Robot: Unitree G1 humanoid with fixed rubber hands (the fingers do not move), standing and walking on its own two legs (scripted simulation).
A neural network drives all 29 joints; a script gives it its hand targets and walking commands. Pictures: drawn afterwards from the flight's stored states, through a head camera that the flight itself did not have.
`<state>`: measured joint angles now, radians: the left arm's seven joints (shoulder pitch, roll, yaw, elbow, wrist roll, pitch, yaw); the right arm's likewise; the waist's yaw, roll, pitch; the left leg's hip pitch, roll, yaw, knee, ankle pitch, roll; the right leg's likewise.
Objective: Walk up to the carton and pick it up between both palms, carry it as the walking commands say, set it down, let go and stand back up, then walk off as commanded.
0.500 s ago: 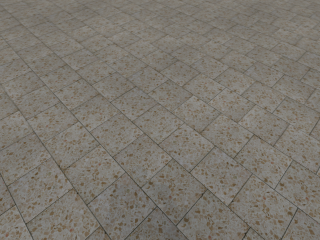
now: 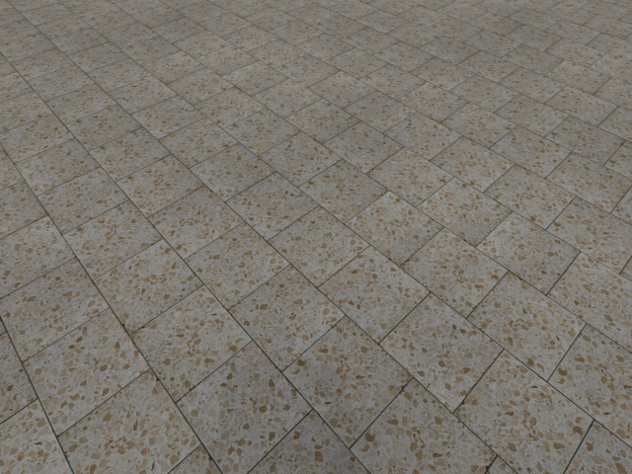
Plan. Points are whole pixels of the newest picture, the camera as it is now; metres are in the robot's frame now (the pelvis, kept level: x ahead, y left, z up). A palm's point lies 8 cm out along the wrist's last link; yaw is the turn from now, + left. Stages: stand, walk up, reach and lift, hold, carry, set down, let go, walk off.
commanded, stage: walk up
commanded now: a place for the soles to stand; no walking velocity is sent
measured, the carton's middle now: out of the picture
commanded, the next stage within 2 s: none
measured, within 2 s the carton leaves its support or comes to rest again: neither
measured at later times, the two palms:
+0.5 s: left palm out of the picture -0.06 +0.34 -0.16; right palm (392, 424) +0.20 -0.10 -0.14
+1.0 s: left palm out of the picture -0.23 +0.37 -0.14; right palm (206, 398) +0.24 +0.17 -0.11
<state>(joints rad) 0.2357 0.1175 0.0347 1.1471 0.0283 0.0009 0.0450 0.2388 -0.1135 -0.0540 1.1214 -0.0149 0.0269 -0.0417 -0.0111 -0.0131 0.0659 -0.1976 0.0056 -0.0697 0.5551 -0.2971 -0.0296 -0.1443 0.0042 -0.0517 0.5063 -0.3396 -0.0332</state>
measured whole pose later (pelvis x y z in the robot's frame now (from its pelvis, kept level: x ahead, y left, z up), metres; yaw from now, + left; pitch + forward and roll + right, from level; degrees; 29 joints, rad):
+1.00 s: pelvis -0.05 +0.16 -0.03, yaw +57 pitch -5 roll -1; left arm 0.31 0.27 0.06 0.75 0.01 -0.03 0.03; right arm 0.10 -0.22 -0.02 0.71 -0.01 0.09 0.08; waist 0.00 -0.02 0.10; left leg -0.42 -0.03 -0.03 0.71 -0.21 0.04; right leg -0.40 -0.06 -0.08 0.95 -0.55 -0.05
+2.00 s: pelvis -0.22 +0.50 -0.02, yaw +87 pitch -1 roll -2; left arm 0.32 0.12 0.07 0.82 0.06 -0.09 0.09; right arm 0.26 -0.24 -0.03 0.92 -0.09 0.05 0.08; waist -0.03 0.11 0.00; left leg -0.57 0.00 0.02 1.17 -0.41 -0.02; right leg -0.32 -0.08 -0.18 0.69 -0.35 0.00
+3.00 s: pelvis -0.51 +0.91 -0.03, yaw +96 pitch -2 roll -3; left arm 0.40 0.18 0.11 0.84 0.06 -0.06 0.07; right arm 0.17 -0.27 -0.05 0.78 -0.07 0.03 0.12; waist 0.00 0.01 0.05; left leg -0.53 0.19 0.00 0.82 -0.26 -0.04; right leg -0.22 -0.22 -0.11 0.69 -0.43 0.01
